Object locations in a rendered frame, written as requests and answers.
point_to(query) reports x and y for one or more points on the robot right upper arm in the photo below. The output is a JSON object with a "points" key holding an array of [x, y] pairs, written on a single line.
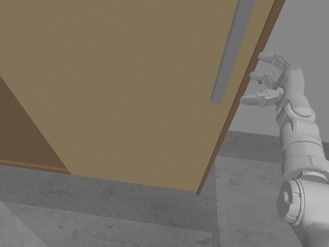
{"points": [[304, 205]]}

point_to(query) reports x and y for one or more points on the right robot forearm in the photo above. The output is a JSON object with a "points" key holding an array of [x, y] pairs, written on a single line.
{"points": [[301, 145]]}

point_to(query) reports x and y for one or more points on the robot right hand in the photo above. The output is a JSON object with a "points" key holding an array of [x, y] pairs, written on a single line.
{"points": [[291, 80]]}

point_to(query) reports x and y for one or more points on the handle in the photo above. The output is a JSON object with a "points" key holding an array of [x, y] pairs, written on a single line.
{"points": [[236, 33]]}

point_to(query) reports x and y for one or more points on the wardrobe door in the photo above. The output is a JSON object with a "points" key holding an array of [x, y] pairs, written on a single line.
{"points": [[121, 89], [20, 139]]}

